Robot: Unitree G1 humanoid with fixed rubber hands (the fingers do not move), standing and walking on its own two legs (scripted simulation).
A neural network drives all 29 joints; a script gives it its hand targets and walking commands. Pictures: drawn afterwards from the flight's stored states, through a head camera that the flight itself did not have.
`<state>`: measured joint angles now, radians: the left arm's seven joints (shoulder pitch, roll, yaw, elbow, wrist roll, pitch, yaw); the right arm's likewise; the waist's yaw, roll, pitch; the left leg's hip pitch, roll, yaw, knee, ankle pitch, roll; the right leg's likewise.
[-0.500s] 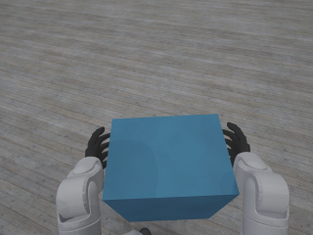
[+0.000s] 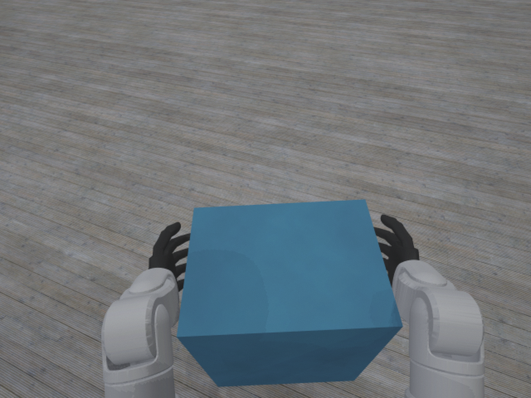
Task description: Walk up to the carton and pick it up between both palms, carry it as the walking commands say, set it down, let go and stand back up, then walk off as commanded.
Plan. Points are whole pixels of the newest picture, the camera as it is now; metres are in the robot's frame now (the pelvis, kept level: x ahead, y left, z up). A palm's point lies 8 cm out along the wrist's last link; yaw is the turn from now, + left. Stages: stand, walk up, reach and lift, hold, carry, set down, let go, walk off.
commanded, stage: carry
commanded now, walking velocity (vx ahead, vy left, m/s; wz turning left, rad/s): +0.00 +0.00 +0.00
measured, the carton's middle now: (283, 304) +0.25 +0.00 +0.01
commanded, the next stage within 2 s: none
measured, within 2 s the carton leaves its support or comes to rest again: neither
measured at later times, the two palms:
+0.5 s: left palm (187, 217) +0.37 +0.14 +0.08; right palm (388, 213) +0.36 -0.17 +0.08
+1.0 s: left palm (196, 189) +0.43 +0.14 +0.08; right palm (382, 184) +0.42 -0.18 +0.08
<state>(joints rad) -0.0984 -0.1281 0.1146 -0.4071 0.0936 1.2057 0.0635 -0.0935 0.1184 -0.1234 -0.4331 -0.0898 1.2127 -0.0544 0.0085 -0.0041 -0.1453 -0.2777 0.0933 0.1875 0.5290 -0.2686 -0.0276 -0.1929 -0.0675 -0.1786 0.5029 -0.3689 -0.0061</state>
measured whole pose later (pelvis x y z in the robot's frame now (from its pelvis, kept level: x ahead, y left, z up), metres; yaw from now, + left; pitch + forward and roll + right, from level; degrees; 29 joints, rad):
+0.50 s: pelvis +0.11 -0.01 +0.00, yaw -2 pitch +7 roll +1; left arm -0.07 -0.13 0.12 -0.40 0.08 1.19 0.07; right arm -0.06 0.12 -0.11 -0.42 -0.09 1.19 -0.06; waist 0.01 -0.01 -0.16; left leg -0.33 0.08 0.15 0.64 -0.29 -0.01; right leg -0.21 -0.05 -0.17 0.56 -0.38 -0.01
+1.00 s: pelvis +0.17 -0.01 +0.00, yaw -2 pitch +7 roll +1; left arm -0.07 -0.13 0.12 -0.39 0.09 1.18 0.06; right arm -0.07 0.12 -0.10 -0.40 -0.09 1.18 -0.06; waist 0.01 -0.01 -0.15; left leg -0.31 0.07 0.12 0.60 -0.31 -0.01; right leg -0.23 -0.04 -0.17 0.59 -0.38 -0.02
